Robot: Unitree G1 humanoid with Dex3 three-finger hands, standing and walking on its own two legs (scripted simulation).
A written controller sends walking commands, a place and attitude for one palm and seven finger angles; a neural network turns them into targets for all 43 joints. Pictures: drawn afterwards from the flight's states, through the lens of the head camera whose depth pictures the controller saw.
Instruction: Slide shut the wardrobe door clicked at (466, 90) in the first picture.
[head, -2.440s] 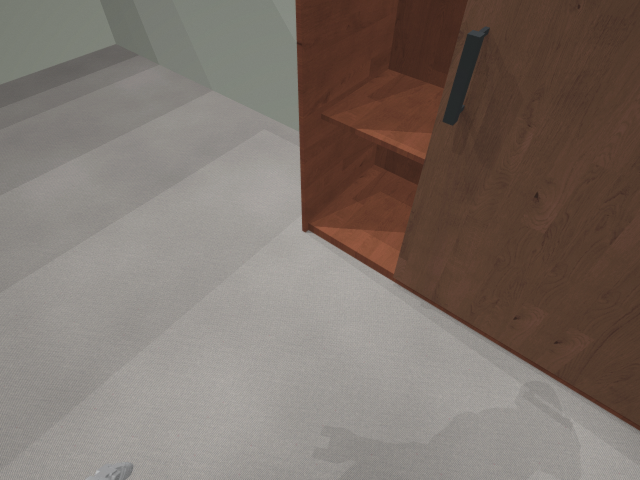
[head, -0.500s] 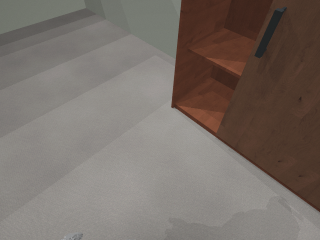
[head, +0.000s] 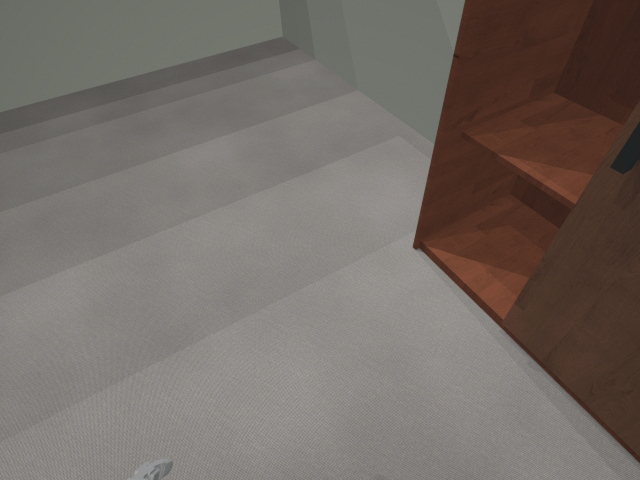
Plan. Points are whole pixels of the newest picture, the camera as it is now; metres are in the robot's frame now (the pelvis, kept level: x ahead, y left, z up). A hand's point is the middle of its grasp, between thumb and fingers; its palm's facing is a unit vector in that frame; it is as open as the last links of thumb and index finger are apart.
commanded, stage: walk to a spot facing it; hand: right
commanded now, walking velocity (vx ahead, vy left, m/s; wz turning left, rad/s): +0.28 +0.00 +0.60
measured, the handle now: out of the picture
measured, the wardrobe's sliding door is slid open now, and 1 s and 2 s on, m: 0.43 0.43 0.43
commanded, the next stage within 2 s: none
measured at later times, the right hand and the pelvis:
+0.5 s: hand (375, 343) +0.38 -0.08 -0.18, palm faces -0.38 +0.91 -0.15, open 7.4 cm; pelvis +0.18 +0.03 -0.03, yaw +19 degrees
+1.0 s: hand (400, 291) +0.49 -0.14 -0.18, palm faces -0.49 +0.85 -0.21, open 7.4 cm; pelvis +0.37 +0.03 +0.00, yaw +37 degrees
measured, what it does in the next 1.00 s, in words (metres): walks ahead, turning left: left foot, then right foot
